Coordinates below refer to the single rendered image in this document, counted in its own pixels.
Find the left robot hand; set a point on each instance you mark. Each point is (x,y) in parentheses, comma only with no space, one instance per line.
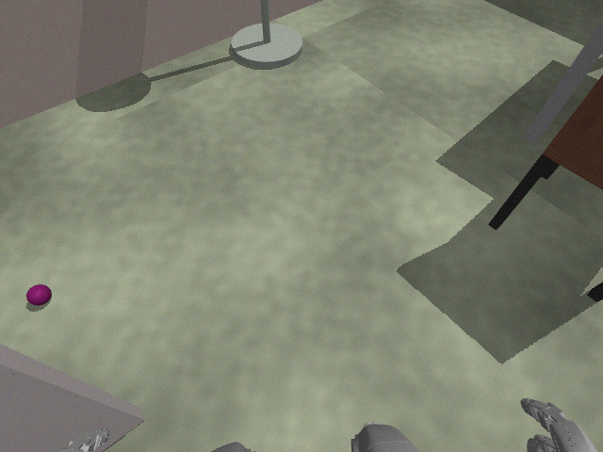
(88,442)

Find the right robot hand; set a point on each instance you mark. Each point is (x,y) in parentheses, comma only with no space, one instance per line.
(567,436)

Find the coat stand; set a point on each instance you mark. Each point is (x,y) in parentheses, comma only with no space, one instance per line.
(267,46)

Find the chair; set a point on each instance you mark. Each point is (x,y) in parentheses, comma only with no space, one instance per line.
(578,147)

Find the ball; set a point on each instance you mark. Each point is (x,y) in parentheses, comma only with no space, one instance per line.
(39,294)

